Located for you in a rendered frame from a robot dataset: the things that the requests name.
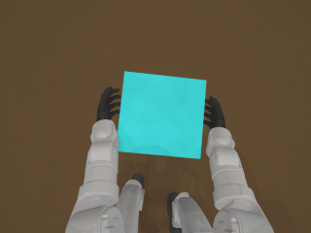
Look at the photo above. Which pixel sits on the robot left foot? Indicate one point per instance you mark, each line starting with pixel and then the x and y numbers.
pixel 139 178

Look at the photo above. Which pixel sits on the right robot hand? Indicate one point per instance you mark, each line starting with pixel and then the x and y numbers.
pixel 217 118

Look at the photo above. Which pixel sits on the robot left upper arm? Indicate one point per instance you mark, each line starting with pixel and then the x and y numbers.
pixel 102 219

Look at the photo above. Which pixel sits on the left robot hand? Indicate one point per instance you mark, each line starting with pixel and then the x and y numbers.
pixel 104 107

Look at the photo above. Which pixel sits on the robot left forearm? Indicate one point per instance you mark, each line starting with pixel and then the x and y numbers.
pixel 102 166

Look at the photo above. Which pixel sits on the robot right shin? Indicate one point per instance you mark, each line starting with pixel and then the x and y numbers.
pixel 182 194

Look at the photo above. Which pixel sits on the carton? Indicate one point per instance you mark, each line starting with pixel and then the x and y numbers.
pixel 161 115

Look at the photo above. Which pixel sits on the robot right upper arm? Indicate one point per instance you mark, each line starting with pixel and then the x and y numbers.
pixel 230 220

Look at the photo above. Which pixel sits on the robot right forearm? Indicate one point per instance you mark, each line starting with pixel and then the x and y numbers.
pixel 230 186

